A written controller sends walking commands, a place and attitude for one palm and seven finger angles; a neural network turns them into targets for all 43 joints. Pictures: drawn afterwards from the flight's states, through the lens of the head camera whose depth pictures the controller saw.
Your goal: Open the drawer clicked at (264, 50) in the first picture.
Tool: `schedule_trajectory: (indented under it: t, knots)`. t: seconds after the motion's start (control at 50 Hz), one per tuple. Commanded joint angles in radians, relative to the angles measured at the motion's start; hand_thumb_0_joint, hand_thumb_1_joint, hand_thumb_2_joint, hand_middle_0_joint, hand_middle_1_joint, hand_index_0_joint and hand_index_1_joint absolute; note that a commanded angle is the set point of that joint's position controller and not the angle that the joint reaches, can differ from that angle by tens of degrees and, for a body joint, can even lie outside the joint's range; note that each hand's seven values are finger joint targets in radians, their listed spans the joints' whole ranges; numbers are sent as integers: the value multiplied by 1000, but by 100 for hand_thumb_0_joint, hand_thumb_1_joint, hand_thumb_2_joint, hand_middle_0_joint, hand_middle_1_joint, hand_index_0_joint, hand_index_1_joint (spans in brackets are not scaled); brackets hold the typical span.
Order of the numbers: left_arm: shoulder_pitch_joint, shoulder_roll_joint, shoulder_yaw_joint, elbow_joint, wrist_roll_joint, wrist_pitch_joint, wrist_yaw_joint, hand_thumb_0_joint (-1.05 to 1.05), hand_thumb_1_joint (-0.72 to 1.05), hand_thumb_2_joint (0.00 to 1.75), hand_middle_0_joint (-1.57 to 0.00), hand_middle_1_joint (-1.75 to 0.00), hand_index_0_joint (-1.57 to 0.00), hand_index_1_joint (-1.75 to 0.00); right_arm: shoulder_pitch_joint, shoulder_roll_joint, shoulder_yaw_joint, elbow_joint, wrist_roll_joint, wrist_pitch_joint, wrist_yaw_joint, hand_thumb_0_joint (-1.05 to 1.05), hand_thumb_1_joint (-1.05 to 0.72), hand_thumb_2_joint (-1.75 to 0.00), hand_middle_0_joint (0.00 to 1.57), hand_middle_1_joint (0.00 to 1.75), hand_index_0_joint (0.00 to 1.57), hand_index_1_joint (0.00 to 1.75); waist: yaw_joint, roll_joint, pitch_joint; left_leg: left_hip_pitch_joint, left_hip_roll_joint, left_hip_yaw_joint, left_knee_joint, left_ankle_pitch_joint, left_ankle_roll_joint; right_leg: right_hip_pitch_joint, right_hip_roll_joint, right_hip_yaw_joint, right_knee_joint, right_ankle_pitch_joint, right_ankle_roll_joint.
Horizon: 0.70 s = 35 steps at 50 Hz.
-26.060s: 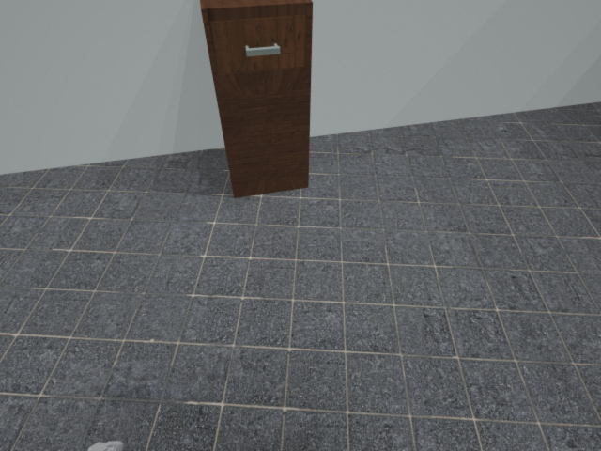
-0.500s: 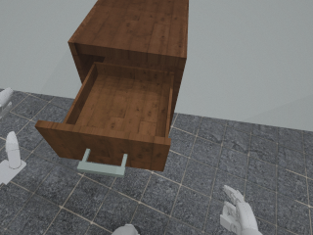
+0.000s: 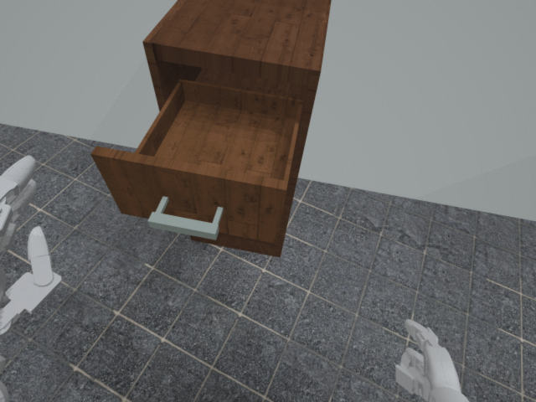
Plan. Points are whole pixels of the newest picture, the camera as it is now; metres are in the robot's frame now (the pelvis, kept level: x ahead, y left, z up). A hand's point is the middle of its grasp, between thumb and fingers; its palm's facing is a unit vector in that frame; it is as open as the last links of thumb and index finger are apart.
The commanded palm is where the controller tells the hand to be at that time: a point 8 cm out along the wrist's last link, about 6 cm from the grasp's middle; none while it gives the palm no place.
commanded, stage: stop stepping back and stand still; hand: left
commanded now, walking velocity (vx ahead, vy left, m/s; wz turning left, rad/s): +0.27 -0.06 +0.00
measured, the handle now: (187, 216) +0.42 +0.17 -0.04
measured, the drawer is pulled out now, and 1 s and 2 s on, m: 0.30 0.30 0.30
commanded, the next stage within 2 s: let the arm hang, fingers relaxed in 0.68 s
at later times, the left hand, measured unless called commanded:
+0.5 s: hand (4, 394) +0.12 +0.22 +0.16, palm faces +0.35 -0.81 -0.47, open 7.4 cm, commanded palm +0.05 +0.27 +0.19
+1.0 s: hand out of the picture +0.06 +0.19 -0.13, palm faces +0.07 -0.97 -0.24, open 7.4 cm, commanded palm none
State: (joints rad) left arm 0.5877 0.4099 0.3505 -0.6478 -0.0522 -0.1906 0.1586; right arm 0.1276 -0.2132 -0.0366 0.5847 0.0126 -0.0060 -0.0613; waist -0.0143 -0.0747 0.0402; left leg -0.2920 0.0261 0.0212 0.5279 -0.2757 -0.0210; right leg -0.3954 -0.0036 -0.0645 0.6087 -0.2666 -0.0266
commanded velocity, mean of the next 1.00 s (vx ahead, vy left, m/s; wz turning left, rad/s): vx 0.11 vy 0.02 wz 0.00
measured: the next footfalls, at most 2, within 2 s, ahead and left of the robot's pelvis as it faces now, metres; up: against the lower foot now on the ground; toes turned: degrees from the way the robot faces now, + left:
right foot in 0.52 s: -0.01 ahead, -0.09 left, +0.00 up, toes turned -1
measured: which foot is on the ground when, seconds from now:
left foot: down 0.00-1.00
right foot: down 0.00-0.40, up 0.42-0.50, down 0.52-1.00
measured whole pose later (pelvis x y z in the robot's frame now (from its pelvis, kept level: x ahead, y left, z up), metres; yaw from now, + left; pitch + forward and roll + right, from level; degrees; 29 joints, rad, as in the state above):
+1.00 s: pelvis -0.06 +0.00 +0.00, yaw +2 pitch -1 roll +0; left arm 0.26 0.20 0.04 0.65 0.02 0.06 0.03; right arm 0.16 -0.17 0.01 0.82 -0.02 0.00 0.00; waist -0.01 -0.01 0.03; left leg -0.25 -0.03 0.01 0.59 -0.32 0.02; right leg -0.27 0.01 -0.06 0.60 -0.31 -0.04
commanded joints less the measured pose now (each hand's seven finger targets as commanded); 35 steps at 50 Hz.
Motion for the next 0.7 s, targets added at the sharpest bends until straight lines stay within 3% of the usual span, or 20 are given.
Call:
schedule_trajectory:
  t: [0.0,0.04,0.1,0.12,0.16,0.18,0.2,0.24,0.28,0.32,0.36,0.38,0.4,0.48,0.52,0.54,0.56,0.6,0.66,0.68]
  knots:
    - [110,161,189,-303,-12,-71,-3,0,90,90,-20,-30,-20,-30,-27,-86,-32,-161,-26,-89,30,0,-90,-90,20,30,20,30,16,383,-232,73,288,-162,-109,752,148,47,13,50,220,-217,45]
    - [113,134,173,-304,-14,-62,4,0,90,90,-20,-30,-20,-30,10,-96,-34,-151,-10,-101,39,0,-90,-90,20,30,20,30,2,293,-203,71,234,-109,-76,598,120,80,19,30,103,-141,47]
    - [99,134,177,-201,-14,-46,6,0,90,90,-20,-30,-20,-30,-7,-107,-13,-158,10,-102,37,0,-90,-90,20,30,20,30,6,173,-112,-137,151,-71,-57,51,77,297,-6,26,-181,46,51]
    - [93,151,185,-170,-10,-43,8,0,90,90,-20,-30,-20,-30,-6,-104,-11,-162,10,-100,32,0,-90,-90,20,30,20,30,-2,78,-98,-141,77,-30,0,-110,51,278,-54,115,-255,52,24]
    - [81,111,124,-117,-16,-22,11,0,90,90,-20,-30,-20,-30,18,-108,-23,-164,16,-79,26,0,-90,-90,20,30,20,30,-14,-110,-90,-104,-37,-12,289,-188,27,79,-246,448,-459,-434,-44]
    - [54,115,111,-129,-6,-20,17,0,90,90,-20,-30,-20,-30,4,-104,-19,-155,5,-73,26,0,-90,-90,20,30,20,30,-18,-99,-68,-107,-45,-31,386,-155,30,33,-286,470,-474,-433,-76]
    - [36,117,103,-120,-2,-21,19,0,90,90,-20,-30,-20,-30,-10,-100,-12,-145,-2,-73,23,0,-90,-90,20,30,20,30,-25,-92,-55,-120,-36,-53,416,-141,32,20,-286,424,-448,-380,-94]
    - [29,125,101,-110,13,-24,28,0,90,90,-20,-30,-20,-30,-19,-90,4,-133,-9,-74,15,0,-90,-90,20,30,20,30,-21,-53,-58,-91,-21,-42,274,-138,41,33,-259,325,-408,-321,-98]
    - [24,115,82,-119,25,-29,34,0,90,90,-20,-30,-20,-30,-10,-93,6,-134,-9,-83,11,0,-90,-90,20,30,20,30,-17,-62,-71,2,-35,2,97,-124,61,27,-233,284,-399,-338,-83]
    - [28,142,93,-163,30,-38,43,0,90,90,-20,-30,-20,-30,-2,-106,0,-135,-8,-101,3,0,-90,-90,20,30,20,30,-15,4,-57,97,-17,-3,-113,-100,79,21,-182,238,-333,-329,-60]
    - [19,134,96,-230,23,-67,42,0,90,90,-20,-30,-20,-30,18,-138,-12,-148,-24,-121,3,0,-90,-90,20,30,20,30,-8,240,-52,60,135,-237,-284,-153,147,75,-22,114,-71,-187,-1]
    - [30,144,114,-236,28,-67,42,0,90,90,-20,-30,-20,-30,11,-131,-12,-151,-16,-127,11,0,-90,-90,20,30,20,30,6,306,-67,-6,205,-315,-295,-186,173,101,19,35,43,-143,27]
    - [46,157,134,-210,36,-58,37,0,90,90,-20,-30,-20,-30,1,-100,-1,-143,-12,-130,12,0,-90,-90,20,30,20,30,3,337,-58,-117,211,-312,-337,-336,169,148,15,31,118,-152,28]
    - [62,122,126,-133,25,-61,26,0,90,90,-20,-30,-20,-30,10,-112,-2,-125,-4,-141,14,0,-90,-90,20,30,20,30,4,175,2,-201,118,-174,-168,-128,125,288,0,44,-147,-24,22]
    - [44,125,126,-99,19,-74,21,0,90,90,-20,-30,-20,-30,17,-116,-16,-119,1,-141,16,0,-90,-90,20,30,20,30,-9,18,-23,-182,24,-94,-26,-110,76,274,-96,236,-269,-59,-25]
    - [58,111,112,-88,14,-72,20,0,90,90,-20,-30,-20,-30,35,-120,-29,-119,7,-131,21,0,-90,-90,20,30,20,30,-15,-40,-55,-166,-18,-45,104,-130,58,257,-193,404,-355,-177,-60]
    - [58,98,95,-93,9,-72,21,0,90,90,-20,-30,-20,-30,44,-117,-35,-123,7,-120,25,0,-90,-90,20,30,20,30,-15,-55,-57,-173,-33,-24,195,-132,48,251,-263,479,-406,-221,-95]
    - [40,109,95,-103,13,-76,23,0,90,90,-20,-30,-20,-30,28,-106,-24,-122,0,-110,31,0,-90,-90,20,30,20,30,-17,-23,-51,-133,-6,-52,181,-118,47,222,-275,418,-379,-88,-134]
    - [54,121,101,-138,16,-78,35,0,90,90,-20,-30,-20,-30,25,-99,-3,-119,-5,-106,21,0,-90,-90,20,30,20,30,-16,54,-78,58,6,-58,-106,27,63,186,-147,214,-256,-18,-57]
    - [49,123,96,-159,13,-78,34,0,90,90,-20,-30,-20,-30,3,-115,-7,-131,-8,-110,17,0,-90,-90,20,30,20,30,-1,120,-60,75,57,-123,-156,76,79,162,-79,168,-209,-10,-21]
